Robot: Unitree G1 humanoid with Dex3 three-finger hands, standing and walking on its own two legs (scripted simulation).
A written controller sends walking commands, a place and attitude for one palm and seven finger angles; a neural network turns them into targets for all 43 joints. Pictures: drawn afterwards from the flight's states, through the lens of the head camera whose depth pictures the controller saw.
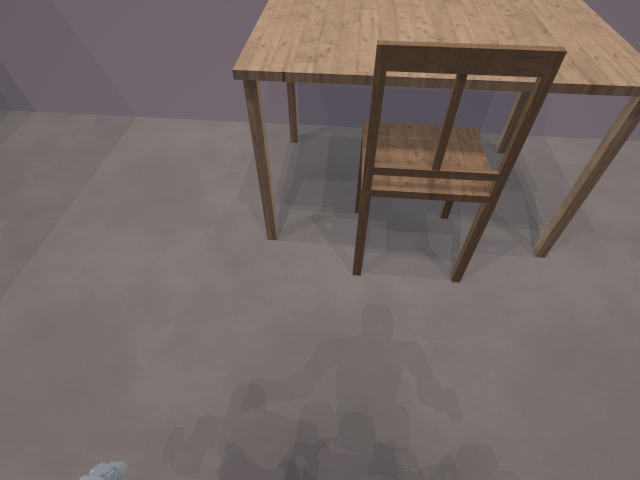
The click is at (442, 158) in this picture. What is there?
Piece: chair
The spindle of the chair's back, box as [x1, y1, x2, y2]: [432, 74, 466, 170]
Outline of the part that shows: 466,74 456,74 432,163 432,169 439,170 466,78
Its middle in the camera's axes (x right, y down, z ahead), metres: +0.33 -0.30 +1.02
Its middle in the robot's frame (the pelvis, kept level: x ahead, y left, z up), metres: +0.97 -0.28 -0.09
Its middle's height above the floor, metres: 0.68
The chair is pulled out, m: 0.00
